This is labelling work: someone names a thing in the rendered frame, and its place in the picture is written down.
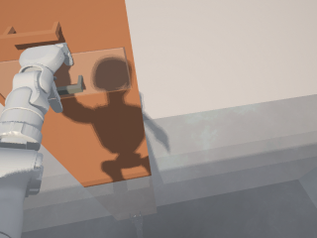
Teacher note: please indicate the handle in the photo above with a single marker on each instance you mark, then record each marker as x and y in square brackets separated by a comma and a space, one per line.
[70, 89]
[29, 38]

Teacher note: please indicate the robot left hand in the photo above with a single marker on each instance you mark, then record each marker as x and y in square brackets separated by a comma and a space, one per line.
[52, 57]

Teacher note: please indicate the robot left forearm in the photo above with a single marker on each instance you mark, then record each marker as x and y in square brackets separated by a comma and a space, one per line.
[25, 108]

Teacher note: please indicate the cabinet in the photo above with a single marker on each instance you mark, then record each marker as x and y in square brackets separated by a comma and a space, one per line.
[98, 137]

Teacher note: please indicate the drawer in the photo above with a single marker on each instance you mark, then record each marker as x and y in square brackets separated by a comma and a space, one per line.
[102, 71]

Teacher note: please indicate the left robot upper arm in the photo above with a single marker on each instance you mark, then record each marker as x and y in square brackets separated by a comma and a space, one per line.
[21, 173]

